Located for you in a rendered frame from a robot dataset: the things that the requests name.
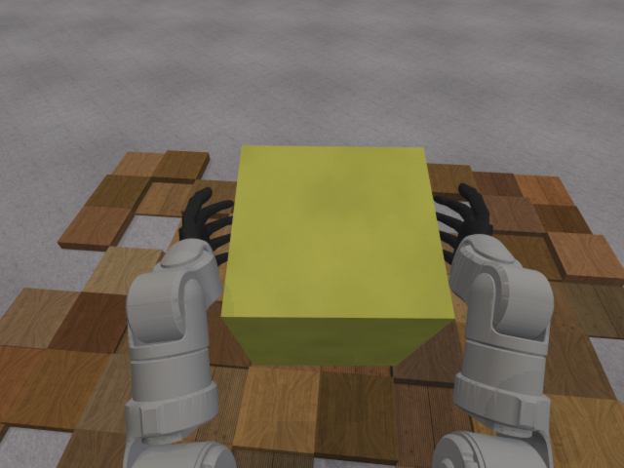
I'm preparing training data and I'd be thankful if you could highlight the right robot forearm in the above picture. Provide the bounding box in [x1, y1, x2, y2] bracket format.
[448, 234, 554, 468]

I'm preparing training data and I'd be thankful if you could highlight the carton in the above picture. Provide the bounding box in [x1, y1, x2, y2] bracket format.
[220, 145, 455, 366]

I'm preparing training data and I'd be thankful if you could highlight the left robot upper arm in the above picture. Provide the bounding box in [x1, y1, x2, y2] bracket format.
[132, 441, 237, 468]

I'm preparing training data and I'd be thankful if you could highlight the right robot hand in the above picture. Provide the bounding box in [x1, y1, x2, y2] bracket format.
[434, 183, 493, 265]

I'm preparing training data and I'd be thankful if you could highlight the right robot upper arm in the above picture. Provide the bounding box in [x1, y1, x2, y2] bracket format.
[432, 431, 547, 468]

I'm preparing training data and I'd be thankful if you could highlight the left robot forearm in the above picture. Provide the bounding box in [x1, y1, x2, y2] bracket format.
[123, 239, 223, 468]

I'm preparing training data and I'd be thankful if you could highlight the left robot hand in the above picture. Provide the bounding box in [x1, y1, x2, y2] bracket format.
[178, 187, 234, 267]

